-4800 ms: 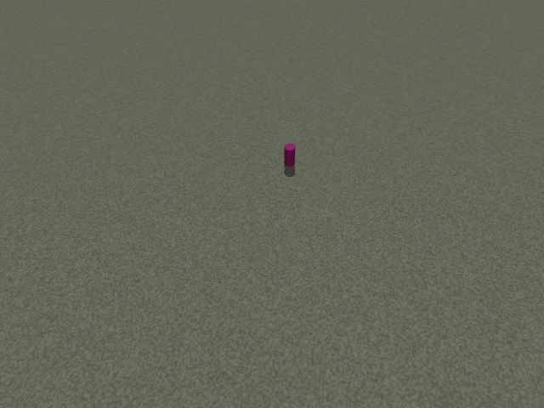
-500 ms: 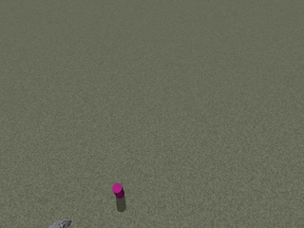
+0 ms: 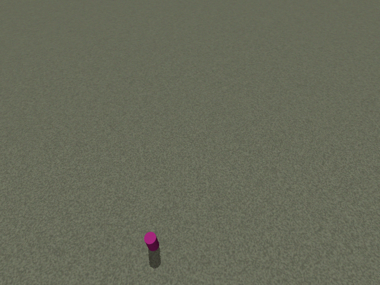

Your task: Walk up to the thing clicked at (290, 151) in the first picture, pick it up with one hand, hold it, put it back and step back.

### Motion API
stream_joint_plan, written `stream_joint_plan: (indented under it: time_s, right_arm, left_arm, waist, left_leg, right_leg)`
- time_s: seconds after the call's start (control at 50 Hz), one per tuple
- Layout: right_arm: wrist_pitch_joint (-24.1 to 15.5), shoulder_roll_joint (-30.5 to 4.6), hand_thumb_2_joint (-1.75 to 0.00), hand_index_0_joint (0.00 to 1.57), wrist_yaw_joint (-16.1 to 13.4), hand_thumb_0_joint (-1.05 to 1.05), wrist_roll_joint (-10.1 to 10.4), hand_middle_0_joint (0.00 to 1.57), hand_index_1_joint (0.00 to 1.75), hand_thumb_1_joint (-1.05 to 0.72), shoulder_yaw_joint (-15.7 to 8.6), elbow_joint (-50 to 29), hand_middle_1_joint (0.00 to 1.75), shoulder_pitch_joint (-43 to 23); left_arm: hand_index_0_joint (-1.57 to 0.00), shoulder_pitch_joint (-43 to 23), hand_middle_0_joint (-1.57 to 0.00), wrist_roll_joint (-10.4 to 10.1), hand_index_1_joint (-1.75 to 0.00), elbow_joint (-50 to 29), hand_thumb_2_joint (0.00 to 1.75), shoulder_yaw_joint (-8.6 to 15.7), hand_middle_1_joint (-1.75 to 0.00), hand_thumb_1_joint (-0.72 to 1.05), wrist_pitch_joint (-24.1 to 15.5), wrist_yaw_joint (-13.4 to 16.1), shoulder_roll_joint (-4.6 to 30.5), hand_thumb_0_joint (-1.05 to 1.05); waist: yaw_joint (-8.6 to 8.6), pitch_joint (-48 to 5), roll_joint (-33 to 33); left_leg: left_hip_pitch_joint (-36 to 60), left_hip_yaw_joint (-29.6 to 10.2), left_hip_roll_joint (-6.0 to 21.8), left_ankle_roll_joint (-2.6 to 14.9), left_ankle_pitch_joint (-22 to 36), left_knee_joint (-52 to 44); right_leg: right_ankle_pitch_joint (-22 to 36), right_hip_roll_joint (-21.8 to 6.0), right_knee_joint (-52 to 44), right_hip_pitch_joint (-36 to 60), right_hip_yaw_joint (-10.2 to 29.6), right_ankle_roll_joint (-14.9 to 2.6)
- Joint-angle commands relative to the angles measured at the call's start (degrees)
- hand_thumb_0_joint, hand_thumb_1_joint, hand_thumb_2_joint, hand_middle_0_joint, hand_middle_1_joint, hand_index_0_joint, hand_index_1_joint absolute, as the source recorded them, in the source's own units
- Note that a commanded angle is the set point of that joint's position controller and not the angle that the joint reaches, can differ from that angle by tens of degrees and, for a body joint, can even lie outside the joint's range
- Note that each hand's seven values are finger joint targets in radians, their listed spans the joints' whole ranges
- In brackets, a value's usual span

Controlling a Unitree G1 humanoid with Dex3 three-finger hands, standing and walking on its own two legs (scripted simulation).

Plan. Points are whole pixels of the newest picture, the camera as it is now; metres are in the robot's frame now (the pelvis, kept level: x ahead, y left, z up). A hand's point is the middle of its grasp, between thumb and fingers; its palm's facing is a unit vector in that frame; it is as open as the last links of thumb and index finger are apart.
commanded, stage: walk up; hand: left
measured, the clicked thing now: (151, 241) +0.43 +0.24 -0.72
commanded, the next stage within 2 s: stand in 0.16 s
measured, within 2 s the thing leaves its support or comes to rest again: neither
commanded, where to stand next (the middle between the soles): +0.07 +0.01 m, yaw +2 degrees
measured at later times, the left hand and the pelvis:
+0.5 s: hand out of the picture +0.10 +0.25 -0.15, palm faces -0.01 -0.94 -0.33, open 7.4 cm; pelvis +0.02 +0.00 +0.00, yaw +1 degrees
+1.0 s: hand out of the picture +0.10 +0.25 -0.15, palm faces +0.01 -0.94 -0.34, open 7.4 cm; pelvis +0.03 +0.00 +0.00, yaw +2 degrees
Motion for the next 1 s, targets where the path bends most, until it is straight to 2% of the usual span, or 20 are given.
stream_joint_plan:
  time_s: [0.0,0.12,0.14,0.16,0.24,0.36,0.4,0.52,0.62,0.68,0.72,0.76,0.86,0.9,0.98]
  right_arm:
    - [-1.1,-12.3,-0.90,0.20,-0.9,0.00,0.4,0.20,0.30,-0.90,-2.5,-3.3,0.30,-2.7]
    - [-1.0,-11.8,-0.90,0.20,-0.9,0.00,0.4,0.20,0.30,-0.90,-2.5,-3.4,0.30,-2.8]
    - [-0.9,-11.5,-0.90,0.20,-1.0,0.00,-0.1,0.20,0.30,-0.90,-2.3,-3.7,0.30,-1.9]
    - [-0.9,-11.5,-0.90,0.20,-1.0,0.00,-0.1,0.20,0.30,-0.90,-2.4,-3.7,0.30,-2.3]
    - [-1.2,-11.4,-0.90,0.20,-1.0,0.00,-0.1,0.20,0.30,-0.90,-2.4,-3.8,0.30,-1.8]
    - [-1.4,-11.6,-0.90,0.20,-1.1,0.00,0.0,0.20,0.30,-0.90,-2.3,-3.8,0.30,-1.2]
    - [-1.4,-11.6,-0.90,0.20,-1.1,0.00,-0.1,0.20,0.30,-0.90,-2.2,-3.9,0.30,-1.1]
    - [-1.5,-11.6,-0.90,0.20,-1.2,0.00,0.0,0.20,0.30,-0.90,-2.2,-3.8,0.30,-0.6]
    - [-1.3,-11.7,-0.90,0.20,-1.3,0.00,0.0,0.20,0.30,-0.90,-2.2,-3.9,0.30,-0.6]
    - [-1.3,-11.9,-0.90,0.20,-1.3,0.00,0.1,0.20,0.30,-0.90,-2.2,-3.9,0.30,-0.6]
    - [-1.3,-11.4,-0.90,0.20,-1.3,0.00,0.1,0.20,0.30,-0.90,-2.1,-3.9,0.30,-0.6]
    - [-1.4,-11.8,-0.90,0.20,-1.3,0.00,0.1,0.20,0.30,-0.90,-2.2,-4.0,0.30,-1.0]
    - [-1.2,-11.8,-0.90,0.20,-1.4,0.00,0.1,0.20,0.30,-0.90,-2.2,-4.1,0.30,-0.9]
    - [-1.3,-11.6,-0.90,0.20,-1.4,0.00,0.0,0.20,0.30,-0.90,-2.0,-4.1,0.30,-0.5]
    - [-1.1,-11.5,-0.90,0.20,-1.4,0.00,0.1,0.20,0.30,-0.90,-2.0,-4.2,0.30,-0.9]
  left_arm:
    - [-0.20,-3.2,-0.20,0.1,-0.30,-3.9,0.90,2.1,-0.30,0.90,-1.3,1.0,12.1,0.00]
    - [-0.20,-2.8,-0.20,0.1,-0.30,-4.2,0.90,2.1,-0.30,0.90,-1.3,1.0,12.0,0.00]
    - [-0.20,-2.9,-0.20,0.4,-0.30,-4.4,0.90,2.0,-0.30,0.90,-1.4,1.3,12.7,0.00]
    - [-0.20,-3.1,-0.20,0.4,-0.30,-4.5,0.90,2.1,-0.30,0.90,-1.5,1.4,12.9,0.00]
    - [-0.20,-2.4,-0.20,0.3,-0.30,-4.7,0.90,2.0,-0.30,0.90,-1.9,1.4,12.5,0.00]
    - [-0.20,-2.6,-0.20,0.2,-0.30,-5.1,0.90,1.9,-0.30,0.90,-1.8,1.4,12.5,0.00]
    - [-0.20,-3.1,-0.20,0.2,-0.30,-5.1,0.90,1.9,-0.30,0.90,-1.7,1.3,12.5,0.00]
    - [-0.20,-3.3,-0.20,0.1,-0.30,-5.4,0.90,1.8,-0.30,0.90,-1.9,1.4,12.5,0.00]
    - [-0.20,-3.2,-0.20,0.2,-0.30,-5.4,0.90,1.9,-0.30,0.90,-1.8,1.4,12.7,0.00]
    - [-0.20,-3.4,-0.20,0.2,-0.30,-5.4,0.90,1.8,-0.30,0.90,-1.9,1.5,12.3,0.00]
    - [-0.20,-3.2,-0.20,0.1,-0.30,-5.3,0.90,1.9,-0.30,0.90,-1.8,1.5,12.8,0.00]
    - [-0.20,-3.3,-0.20,0.1,-0.30,-5.4,0.90,1.8,-0.30,0.90,-1.8,1.5,12.5,0.00]
    - [-0.20,-2.8,-0.20,0.1,-0.30,-5.4,0.90,1.7,-0.30,0.90,-1.8,1.5,12.3,0.00]
    - [-0.20,-3.1,-0.20,0.2,-0.30,-5.4,0.90,1.8,-0.30,0.90,-1.8,1.6,12.6,0.00]
    - [-0.20,-3.1,-0.20,0.2,-0.30,-5.3,0.90,1.8,-0.30,0.90,-1.6,1.6,12.7,0.00]
  waist:
    - [-0.43,-6.1,-1.5]
    - [-0.28,-5.6,-1.5]
    - [-1.12,-7.1,-0.7]
    - [-0.79,-6.7,-0.7]
    - [-0.70,-7.0,-1.4]
    - [-0.56,-6.3,-0.7]
    - [-0.74,-5.9,-0.7]
    - [-0.81,-7.0,-1.2]
    - [-0.92,-6.9,-0.7]
    - [-0.90,-6.9,-0.4]
    - [-0.89,-6.7,-1.2]
    - [-0.68,-7.0,-0.8]
    - [-0.65,-6.9,-0.5]
    - [-0.91,-6.6,-0.7]
    - [-0.80,-5.9,-0.5]
  left_leg:
    - [2.4,-7.2,6.8,1.62,-1.3,-4.4]
    - [2.6,-7.2,6.4,1.30,-0.2,-4.4]
    - [1.0,-7.9,6.7,1.09,-2.2,-5.2]
    - [0.3,-7.9,6.7,1.16,-2.9,-5.5]
    - [1.4,-8.0,6.9,1.19,2.3,-4.8]
    - [0.5,-8.3,6.8,0.87,3.3,-5.5]
    - [-0.1,-8.4,6.7,0.73,1.9,-5.8]
    - [1.9,-8.2,7.0,0.71,7.6,-4.7]
    - [1.6,-8.1,6.9,0.76,6.7,-4.9]
    - [1.7,-8.1,6.8,0.78,8.0,-4.6]
    - [1.9,-8.2,6.8,0.60,7.2,-4.9]
    - [2.9,-8.2,7.0,0.65,9.2,-4.5]
    - [2.7,-8.1,6.9,0.66,8.6,-4.5]
    - [2.1,-8.0,6.8,0.66,9.1,-4.5]
    - [2.3,-8.2,6.7,0.62,6.7,-5.1]
  right_leg:
    - [1.8,-6.2,-4.0,-0.2,6.1,-1.44]
    - [2.8,-6.2,-4.1,-0.5,6.4,-1.29]
    - [-0.1,-6.3,-4.3,1.6,6.0,-1.20]
    - [-0.2,-6.5,-4.2,1.6,6.1,-1.30]
    - [4.0,-7.1,-4.0,2.3,5.9,-1.38]
    - [3.4,-6.9,-3.7,3.0,5.1,-1.29]
    - [2.8,-7.0,-3.8,3.3,5.0,-1.27]
    - [7.2,-7.3,-3.7,4.0,4.8,-1.34]
    - [6.5,-7.3,-4.0,4.4,4.4,-1.28]
    - [8.4,-7.5,-4.0,5.3,4.4,-1.28]
    - [7.0,-7.2,-4.0,4.7,4.1,-1.24]
    - [8.7,-7.6,-3.9,4.7,4.4,-1.39]
    - [8.0,-7.4,-4.1,4.7,4.1,-1.32]
    - [9.4,-7.7,-4.3,5.4,4.3,-1.37]
    - [6.3,-7.3,-4.5,4.3,4.1,-1.39]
